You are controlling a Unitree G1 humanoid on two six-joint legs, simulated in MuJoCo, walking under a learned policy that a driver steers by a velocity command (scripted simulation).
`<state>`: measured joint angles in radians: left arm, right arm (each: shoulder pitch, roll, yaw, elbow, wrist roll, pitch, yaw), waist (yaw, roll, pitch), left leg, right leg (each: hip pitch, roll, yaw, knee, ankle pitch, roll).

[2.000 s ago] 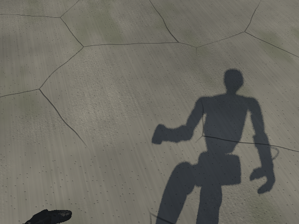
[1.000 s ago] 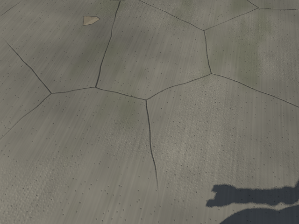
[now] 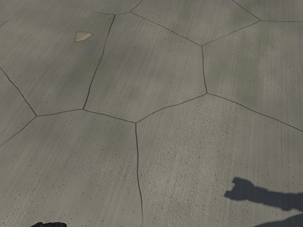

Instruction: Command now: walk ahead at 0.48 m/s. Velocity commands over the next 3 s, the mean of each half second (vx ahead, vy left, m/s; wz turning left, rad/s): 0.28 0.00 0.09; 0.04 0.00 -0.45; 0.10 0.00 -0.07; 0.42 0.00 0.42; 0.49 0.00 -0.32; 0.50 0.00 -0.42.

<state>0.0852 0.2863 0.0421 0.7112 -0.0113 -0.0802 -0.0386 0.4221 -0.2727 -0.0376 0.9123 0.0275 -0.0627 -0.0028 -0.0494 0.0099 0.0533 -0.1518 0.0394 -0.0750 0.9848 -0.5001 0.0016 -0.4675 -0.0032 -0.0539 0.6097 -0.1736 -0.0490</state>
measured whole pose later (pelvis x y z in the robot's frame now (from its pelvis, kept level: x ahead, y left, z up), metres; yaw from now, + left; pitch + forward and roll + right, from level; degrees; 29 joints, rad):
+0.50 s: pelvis +0.22 +0.01 +0.01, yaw +2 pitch +1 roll -1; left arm 0.24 0.29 0.04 0.89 -0.02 -0.03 0.00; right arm 0.08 -0.24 -0.03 0.74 -0.03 -0.05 0.00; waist 0.03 -0.01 0.06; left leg -0.44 0.03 0.05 0.50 -0.09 0.04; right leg -0.27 0.02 0.00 0.93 -0.59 0.01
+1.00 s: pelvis +0.25 -0.03 +0.02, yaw -14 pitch +2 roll +3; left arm 0.26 0.29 0.07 0.77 0.00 0.01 0.03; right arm 0.04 -0.31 -0.10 0.82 0.00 0.02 -0.06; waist 0.03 0.03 0.05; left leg -0.57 -0.01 -0.03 1.07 -0.36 -0.05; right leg -0.28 0.01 0.04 0.47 -0.22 -0.06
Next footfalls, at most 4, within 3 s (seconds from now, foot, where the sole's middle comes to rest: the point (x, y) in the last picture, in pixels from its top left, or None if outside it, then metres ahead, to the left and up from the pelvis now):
0.40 left None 0.36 0.13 -0.76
0.80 right None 0.29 -0.12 -0.76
1.28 left None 0.37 0.09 -0.76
1.88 left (132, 179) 0.66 0.10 -0.76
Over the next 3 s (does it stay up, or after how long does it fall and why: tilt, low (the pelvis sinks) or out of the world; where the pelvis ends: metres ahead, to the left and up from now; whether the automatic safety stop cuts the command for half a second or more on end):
stays up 1.16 -0.02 0.00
